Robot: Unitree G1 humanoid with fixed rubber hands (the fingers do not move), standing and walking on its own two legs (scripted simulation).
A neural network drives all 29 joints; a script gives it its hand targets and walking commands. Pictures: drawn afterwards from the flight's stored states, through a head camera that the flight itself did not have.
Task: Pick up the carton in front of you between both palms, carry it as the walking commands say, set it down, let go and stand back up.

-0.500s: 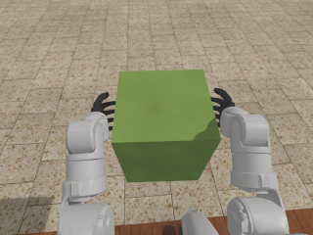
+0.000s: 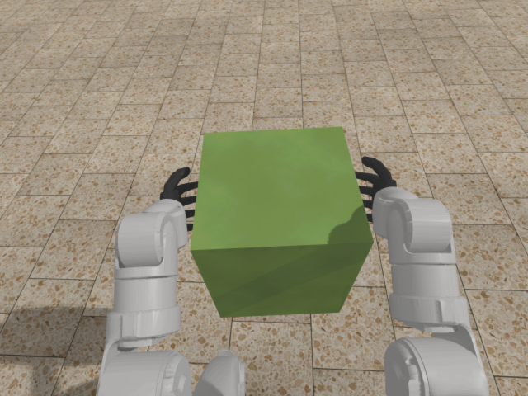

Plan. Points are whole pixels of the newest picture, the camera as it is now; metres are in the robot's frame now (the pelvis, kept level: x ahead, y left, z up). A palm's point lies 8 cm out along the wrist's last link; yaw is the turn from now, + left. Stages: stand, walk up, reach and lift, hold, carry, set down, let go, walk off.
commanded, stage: carry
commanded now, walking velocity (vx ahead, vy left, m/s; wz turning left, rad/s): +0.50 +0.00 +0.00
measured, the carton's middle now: (276, 229) +0.37 +0.02 +0.02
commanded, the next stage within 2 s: none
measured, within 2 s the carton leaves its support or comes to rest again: neither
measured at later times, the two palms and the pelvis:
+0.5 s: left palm (197, 106) +0.61 +0.17 +0.09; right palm (356, 103) +0.59 -0.13 +0.10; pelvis +0.31 +0.04 +0.01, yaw -3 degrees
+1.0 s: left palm (229, 37) +0.85 +0.13 +0.10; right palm (356, 31) +0.86 -0.17 +0.10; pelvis +0.60 -0.02 +0.01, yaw +0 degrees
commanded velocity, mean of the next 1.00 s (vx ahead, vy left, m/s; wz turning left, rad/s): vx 0.50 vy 0.00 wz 0.00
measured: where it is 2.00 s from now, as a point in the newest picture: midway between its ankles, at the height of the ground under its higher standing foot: (282, 166)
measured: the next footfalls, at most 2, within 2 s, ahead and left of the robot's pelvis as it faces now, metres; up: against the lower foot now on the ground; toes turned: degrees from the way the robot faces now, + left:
left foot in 0.18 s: +0.31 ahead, +0.11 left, +0.00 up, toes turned +6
right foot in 0.70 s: +0.60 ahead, -0.11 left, +0.00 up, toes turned -11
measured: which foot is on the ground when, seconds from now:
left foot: up 0.00-0.16, down 0.18-0.72, up 0.74-1.00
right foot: down 0.00-0.18, up 0.20-0.68, down 0.70-1.00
